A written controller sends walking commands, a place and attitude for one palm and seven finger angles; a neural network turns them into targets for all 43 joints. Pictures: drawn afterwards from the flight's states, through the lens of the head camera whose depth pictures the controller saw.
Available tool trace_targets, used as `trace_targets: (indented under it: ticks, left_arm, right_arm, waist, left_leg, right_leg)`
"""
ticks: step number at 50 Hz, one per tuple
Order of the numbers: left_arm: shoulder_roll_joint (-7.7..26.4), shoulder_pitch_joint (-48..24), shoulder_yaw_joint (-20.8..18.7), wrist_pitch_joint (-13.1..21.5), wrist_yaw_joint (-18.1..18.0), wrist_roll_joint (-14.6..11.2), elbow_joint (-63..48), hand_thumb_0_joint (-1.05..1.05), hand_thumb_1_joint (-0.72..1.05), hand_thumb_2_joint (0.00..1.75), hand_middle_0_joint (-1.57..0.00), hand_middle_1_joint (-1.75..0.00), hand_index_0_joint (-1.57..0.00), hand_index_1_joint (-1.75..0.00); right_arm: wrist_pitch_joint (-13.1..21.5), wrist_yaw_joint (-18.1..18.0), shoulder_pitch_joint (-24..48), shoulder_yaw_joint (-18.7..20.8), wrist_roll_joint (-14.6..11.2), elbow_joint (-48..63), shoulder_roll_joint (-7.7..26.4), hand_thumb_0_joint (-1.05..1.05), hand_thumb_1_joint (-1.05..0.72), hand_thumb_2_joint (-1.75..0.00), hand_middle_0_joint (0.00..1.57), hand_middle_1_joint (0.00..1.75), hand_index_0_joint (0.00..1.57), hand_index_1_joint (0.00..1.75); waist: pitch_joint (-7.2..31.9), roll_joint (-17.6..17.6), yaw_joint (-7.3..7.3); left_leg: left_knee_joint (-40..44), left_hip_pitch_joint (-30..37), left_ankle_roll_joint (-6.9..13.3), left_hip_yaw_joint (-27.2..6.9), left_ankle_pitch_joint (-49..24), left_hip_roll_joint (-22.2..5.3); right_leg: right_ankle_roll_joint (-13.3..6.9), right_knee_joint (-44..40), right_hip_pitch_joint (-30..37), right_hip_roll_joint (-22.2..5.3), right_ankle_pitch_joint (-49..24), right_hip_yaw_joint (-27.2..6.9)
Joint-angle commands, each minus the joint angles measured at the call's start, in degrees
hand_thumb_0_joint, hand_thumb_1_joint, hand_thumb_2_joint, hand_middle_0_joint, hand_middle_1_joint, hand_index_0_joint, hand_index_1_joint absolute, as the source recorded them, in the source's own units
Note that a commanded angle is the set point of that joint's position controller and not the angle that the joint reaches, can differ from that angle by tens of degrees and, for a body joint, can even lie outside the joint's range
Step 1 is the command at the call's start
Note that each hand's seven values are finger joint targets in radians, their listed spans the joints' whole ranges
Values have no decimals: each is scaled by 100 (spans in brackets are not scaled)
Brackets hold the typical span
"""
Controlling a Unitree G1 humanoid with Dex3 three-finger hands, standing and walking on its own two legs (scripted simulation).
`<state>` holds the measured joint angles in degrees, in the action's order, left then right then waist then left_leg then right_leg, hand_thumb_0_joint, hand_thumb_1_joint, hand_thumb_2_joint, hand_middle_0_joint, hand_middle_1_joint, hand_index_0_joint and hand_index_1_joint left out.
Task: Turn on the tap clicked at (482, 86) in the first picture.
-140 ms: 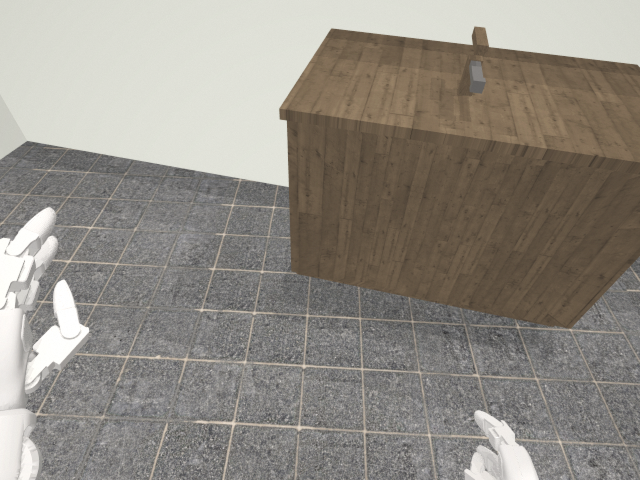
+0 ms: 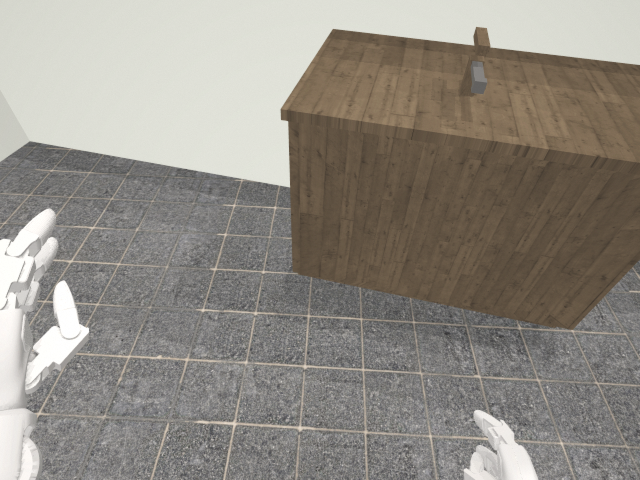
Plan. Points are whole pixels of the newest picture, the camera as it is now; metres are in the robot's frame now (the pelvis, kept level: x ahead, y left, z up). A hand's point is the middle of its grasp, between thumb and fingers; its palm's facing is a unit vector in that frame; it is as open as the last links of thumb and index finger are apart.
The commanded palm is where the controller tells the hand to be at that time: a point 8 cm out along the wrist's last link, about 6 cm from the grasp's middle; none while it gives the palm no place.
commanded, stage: stand and wait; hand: left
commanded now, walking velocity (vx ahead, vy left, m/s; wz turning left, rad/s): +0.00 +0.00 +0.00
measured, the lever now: (478, 85) +0.95 -0.31 +0.09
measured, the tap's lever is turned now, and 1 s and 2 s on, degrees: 0 0 0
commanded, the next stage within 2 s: look at it before walking up in 0.12 s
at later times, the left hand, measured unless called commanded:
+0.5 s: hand (79, 334) +0.21 +0.24 +0.16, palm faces +0.41 -0.84 -0.36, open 7.5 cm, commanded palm +0.16 +0.28 +0.18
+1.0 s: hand (158, 319) +0.23 +0.18 +0.16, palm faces +0.22 -0.87 -0.44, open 7.5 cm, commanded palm +0.19 +0.22 +0.18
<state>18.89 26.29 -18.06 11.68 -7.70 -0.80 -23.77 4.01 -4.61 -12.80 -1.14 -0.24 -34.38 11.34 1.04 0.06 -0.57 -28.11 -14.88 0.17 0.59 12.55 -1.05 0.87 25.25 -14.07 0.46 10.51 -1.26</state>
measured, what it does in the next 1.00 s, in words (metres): lifts its right foot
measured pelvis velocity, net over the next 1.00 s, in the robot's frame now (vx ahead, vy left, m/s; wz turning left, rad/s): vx -0.04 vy -0.01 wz -0.26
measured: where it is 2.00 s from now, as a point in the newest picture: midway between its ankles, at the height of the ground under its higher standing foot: outside the picture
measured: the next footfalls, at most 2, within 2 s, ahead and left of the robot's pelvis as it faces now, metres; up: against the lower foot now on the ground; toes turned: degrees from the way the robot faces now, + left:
right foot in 1.14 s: -0.02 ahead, -0.15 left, +0.00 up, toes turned -25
left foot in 1.46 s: +0.10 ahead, +0.05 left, +0.00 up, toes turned -25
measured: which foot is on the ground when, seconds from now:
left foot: down 0.00-1.00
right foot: down 0.00-0.92, up 0.94-1.00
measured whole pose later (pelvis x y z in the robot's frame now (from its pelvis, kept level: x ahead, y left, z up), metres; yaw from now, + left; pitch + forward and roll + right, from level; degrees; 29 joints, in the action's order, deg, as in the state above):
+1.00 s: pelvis -0.04 -0.01 -0.02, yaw -15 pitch -1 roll +2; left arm 20.9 27.6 -22.7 11.4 -7.8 -1.9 -27.9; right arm 0.0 -2.8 -12.1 1.1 -0.9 -31.5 11.6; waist -2.1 -1.4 -1.4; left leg -36.6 -19.0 -0.6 10.1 16.3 -4.5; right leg 1.6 54.1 -30.3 3.3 23.7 -5.4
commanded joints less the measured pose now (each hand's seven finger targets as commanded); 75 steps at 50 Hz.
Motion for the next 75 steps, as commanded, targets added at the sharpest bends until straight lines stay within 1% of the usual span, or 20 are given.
trace_targets:
  ticks: [1,18,33,40,43,47,50,54,55,56,57,58,59,63,67,71,72,73,74,75]
  left_arm:
    - [966,-473,-565,352,-101,-3,-1246,0,90,90,-20,-30,-20,-30]
    - [1008,-527,-597,356,-108,-3,-1382,0,90,90,-20,-30,-20,-30]
    - [1033,-648,-805,246,-111,-90,-1610,0,90,90,-20,-30,-20,-30]
    - [1201,-430,-1000,247,-162,-116,-1742,0,90,90,-20,-30,-20,-30]
    - [1222,-286,-1122,281,-169,-125,-1831,0,90,90,-20,-30,-20,-30]
    - [996,-71,-985,309,-86,-60,-1533,0,90,90,-20,-30,-20,-30]
    - [797,-399,-603,336,-35,-67,-1553,0,90,90,-20,-30,-20,-30]
    - [887,-943,-463,299,-45,12,-1497,0,90,90,-20,-30,-20,-30]
    - [994,-976,-550,291,-49,12,-1389,0,90,90,-20,-30,-20,-30]
    - [1140,-1015,-660,318,-74,35,-1373,0,90,90,-20,-30,-20,-30]
    - [1459,-911,-982,330,-169,-6,-1306,0,90,90,-20,-30,-20,-30]
    - [1505,-871,-1103,283,-264,-96,-1343,0,90,90,-20,-30,-20,-30]
    - [1503,-646,-1058,340,-265,-99,-1611,0,90,90,-20,-30,-20,-30]
    - [1434,-65,-1164,555,-188,-116,-1778,0,90,90,-20,-30,-20,-30]
    - [1286,-100,-1000,574,-182,-87,-1498,0,90,90,-20,-30,-20,-30]
    - [1115,-417,-761,565,-206,-43,-1207,0,90,90,-20,-30,-20,-30]
    - [1051,-579,-711,589,-182,-34,-1209,0,90,90,-20,-30,-20,-30]
    - [895,-632,-588,612,-150,-48,-1305,0,90,90,-20,-30,-20,-30]
    - [1071,-763,-737,663,-180,23,-1299,0,90,90,-20,-30,-20,-30]
    - [1232,-663,-834,650,-130,108,-1052,0,90,90,-20,-30,-20,-30]
  right_arm:
    - [308,-50,575,244,26,914,686,0,-90,-90,20,30,20,30]
    - [315,-52,590,256,21,916,713,0,-90,-90,20,30,20,30]
    - [171,50,648,365,-68,1222,690,0,-90,-90,20,30,20,30]
    - [-59,230,532,329,42,1147,494,0,-90,-90,20,30,20,30]
    - [-141,223,637,346,14,1159,559,0,-90,-90,20,30,20,30]
    - [-108,157,699,389,-53,1266,634,0,-90,-90,20,30,20,30]
    - [26,214,472,401,-50,1157,722,0,-90,-90,20,30,20,30]
    - [232,303,357,378,-37,1149,861,0,-90,-90,20,30,20,30]
    - [264,303,373,371,-26,1153,847,0,-90,-90,20,30,20,30]
    - [275,300,364,384,-38,1170,771,0,-90,-90,20,30,20,30]
    - [281,265,550,337,-12,1265,614,0,-90,-90,20,30,20,30]
    - [286,296,768,403,-14,1219,732,0,-90,-90,20,30,20,30]
    - [206,308,589,354,47,1120,680,0,-90,-90,20,30,20,30]
    - [-102,304,634,268,54,937,598,0,-90,-90,20,30,20,30]
    - [-30,224,605,251,59,933,560,0,-90,-90,20,30,20,30]
    - [137,66,313,287,16,925,667,0,-90,-90,20,30,20,30]
    - [154,-5,262,329,23,949,778,0,-90,-90,20,30,20,30]
    - [159,-27,344,381,8,1033,932,0,-90,-90,20,30,20,30]
    - [179,-36,398,349,4,946,810,0,-90,-90,20,30,20,30]
    - [201,-5,468,357,18,840,765,0,-90,-90,20,30,20,30]
  waist:
    - [459,228,23]
    - [456,445,24]
    - [440,633,-116]
    - [639,-970,20]
    - [944,-620,2]
    - [519,1498,-95]
    - [122,888,-54]
    - [131,1033,-35]
    - [159,698,-83]
    - [126,-383,-95]
    - [147,-1933,-192]
    - [329,-1687,-254]
    - [358,-1062,-110]
    - [643,-619,2]
    - [585,-524,-55]
    - [561,-263,128]
    - [359,236,187]
    - [179,1395,158]
    - [96,1611,160]
    - [-106,1338,144]
  left_leg:
    - [660,-266,58,-138,-11,-226]
    - [787,-346,39,-181,69,-261]
    - [166,-523,234,-67,886,-1171]
    - [-1534,-379,-253,232,1469,-111]
    - [-313,482,-112,161,763,-362]
    - [1308,-233,923,-1184,1287,-2467]
    - [722,-176,752,-98,-308,-2343]
    - [-105,-509,217,682,228,-1884]
    - [-665,-743,127,828,804,-1696]
    - [-1849,-1168,-81,1028,1580,-1090]
    - [-3282,-2283,-326,1033,2636,-314]
    - [-4160,-2628,-396,248,2342,-376]
    - [-4547,-2812,-404,-169,1875,-471]
    - [-3480,-2199,-425,-67,1153,-582]
    - [-1586,-924,-234,375,1214,-366]
    - [291,845,-6,576,975,-325]
    - [906,1290,268,-80,1480,-810]
    - [1438,1826,688,-1686,1998,-1913]
    - [1849,1542,1179,-2439,2106,-2651]
    - [1967,869,1191,-2299,2760,-2686]
  right_leg:
    - [-76,-349,518,-166,-361,-241]
    - [-47,-283,583,-108,-269,-138]
    - [-106,1326,-709,-23,124,-663]
    - [-887,-280,-975,-1145,-464,-3013]
    - [-570,331,-1056,-620,-509,-2325]
    - [147,3824,-1629,189,1744,-287]
    - [220,3260,-1541,-235,1777,86]
    - [189,1520,-291,-13,1313,858]
    - [45,919,36,-48,1045,697]
    - [-383,154,92,-543,744,-512]
    - [-1062,-514,357,-1658,137,-2766]
    - [-1428,-974,335,-2045,840,-3892]
    - [-1633,-933,612,-2034,1121,-3985]
    - [-1298,-725,471,-1344,485,-1974]
    - [-1343,-981,-484,-1205,1766,-1964]
    - [-859,-273,-1056,-610,2192,-1563]
    - [-601,482,-1613,-238,2151,-1287]
    - [-306,1847,-2570,345,2043,-501]
    - [-112,3296,-2846,239,1999,211]
    - [-111,4038,-2773,-113,1726,48]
